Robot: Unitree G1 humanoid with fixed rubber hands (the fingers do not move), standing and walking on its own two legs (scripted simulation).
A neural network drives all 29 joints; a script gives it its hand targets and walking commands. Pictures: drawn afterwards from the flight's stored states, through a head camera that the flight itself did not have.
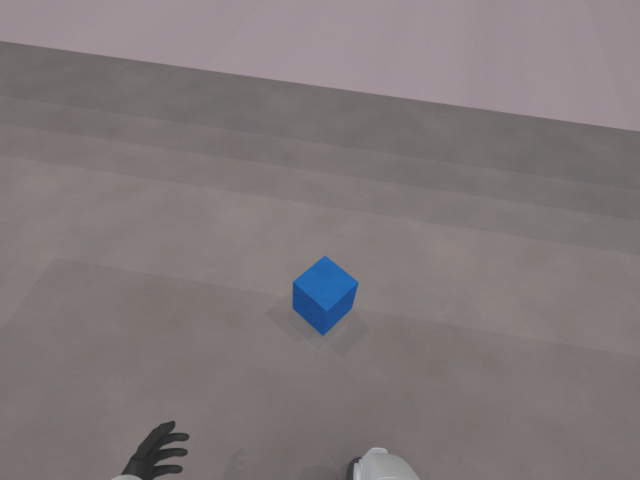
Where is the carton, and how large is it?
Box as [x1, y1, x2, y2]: [293, 256, 358, 335]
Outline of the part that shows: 325,256 293,281 293,308 322,335 351,308 358,282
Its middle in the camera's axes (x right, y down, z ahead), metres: +0.01 +0.20 +1.33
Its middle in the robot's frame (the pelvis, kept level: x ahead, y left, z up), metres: +0.76 -0.10 -0.69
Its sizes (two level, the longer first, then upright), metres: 0.154 0.152 0.177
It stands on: the floor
